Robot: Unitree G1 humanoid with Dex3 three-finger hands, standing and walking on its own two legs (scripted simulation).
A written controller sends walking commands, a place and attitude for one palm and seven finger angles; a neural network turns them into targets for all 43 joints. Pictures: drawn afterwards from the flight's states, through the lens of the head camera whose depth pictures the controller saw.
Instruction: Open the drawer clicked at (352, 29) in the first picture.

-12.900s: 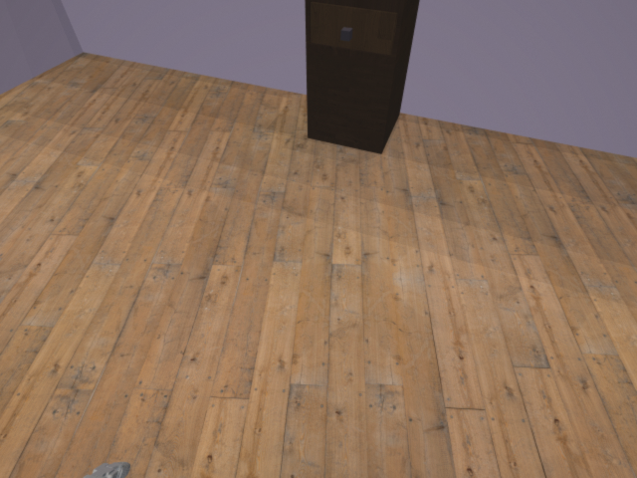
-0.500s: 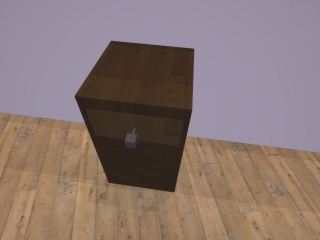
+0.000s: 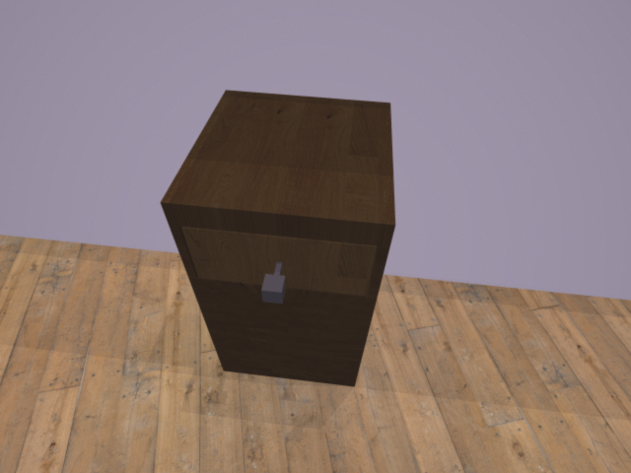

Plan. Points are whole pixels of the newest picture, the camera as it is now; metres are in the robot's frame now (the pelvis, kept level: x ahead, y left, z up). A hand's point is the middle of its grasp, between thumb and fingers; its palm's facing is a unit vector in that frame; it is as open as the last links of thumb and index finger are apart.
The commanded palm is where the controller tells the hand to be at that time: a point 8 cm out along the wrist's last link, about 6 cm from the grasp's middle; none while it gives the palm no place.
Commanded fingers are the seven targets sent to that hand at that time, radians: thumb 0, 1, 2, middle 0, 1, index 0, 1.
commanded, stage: come to a stop and stand still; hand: left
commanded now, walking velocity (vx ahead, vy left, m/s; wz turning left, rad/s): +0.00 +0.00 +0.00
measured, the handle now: (275, 280) +0.50 +0.12 -0.16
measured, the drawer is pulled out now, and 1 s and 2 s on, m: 0.00 0.00 0.00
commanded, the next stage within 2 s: look again from close up in 0.10 s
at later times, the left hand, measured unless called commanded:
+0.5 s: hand out of the picture +0.02 +0.18 -0.18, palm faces +0.04 -0.98 -0.20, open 7.4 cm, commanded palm none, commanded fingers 0.00 0.90 0.90 -0.20 -0.30 -0.20 -0.30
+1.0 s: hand out of the picture +0.12 +0.21 -0.09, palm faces -0.12 -0.77 -0.62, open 7.4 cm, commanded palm +0.12 +0.23 -0.05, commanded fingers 0.00 0.69 0.81 -0.22 -0.44 -0.22 -0.44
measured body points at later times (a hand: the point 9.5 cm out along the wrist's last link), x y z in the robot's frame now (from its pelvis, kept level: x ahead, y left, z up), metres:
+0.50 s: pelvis +0.02 +0.01 -0.01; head +0.00 +0.00 +0.44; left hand +0.02 +0.23 -0.16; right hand +0.03 -0.22 -0.16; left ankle +0.01 +0.07 -0.74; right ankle +0.00 -0.10 -0.74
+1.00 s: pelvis -0.01 +0.01 -0.02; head -0.01 +0.00 +0.43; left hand +0.12 +0.25 -0.05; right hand +0.06 -0.23 -0.14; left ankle +0.01 +0.07 -0.74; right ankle +0.01 -0.09 -0.74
